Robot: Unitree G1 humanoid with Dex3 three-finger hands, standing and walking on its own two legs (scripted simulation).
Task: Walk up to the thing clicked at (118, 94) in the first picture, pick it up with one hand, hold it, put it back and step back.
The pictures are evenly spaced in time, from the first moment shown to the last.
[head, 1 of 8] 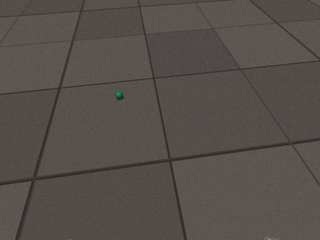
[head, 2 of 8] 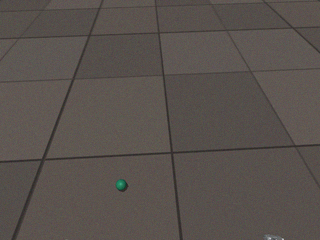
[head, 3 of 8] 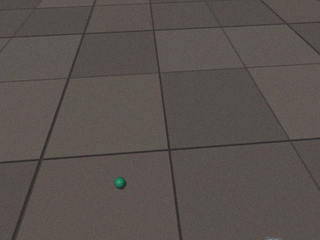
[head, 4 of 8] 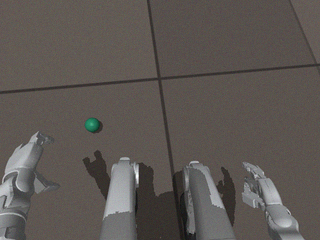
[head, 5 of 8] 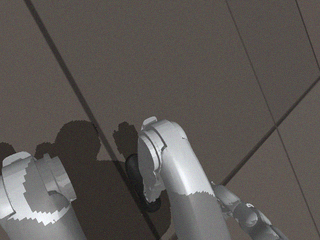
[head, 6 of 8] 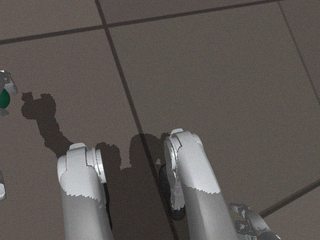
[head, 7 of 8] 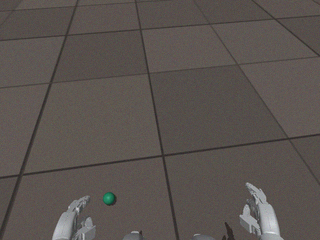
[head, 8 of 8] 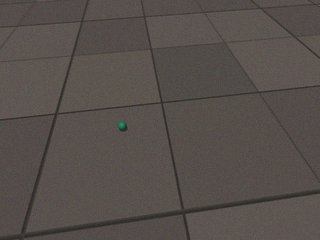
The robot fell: no
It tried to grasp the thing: yes
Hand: left
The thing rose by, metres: 0.67
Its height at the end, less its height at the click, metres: +0.00
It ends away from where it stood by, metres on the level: 0.01
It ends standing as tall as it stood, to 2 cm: yes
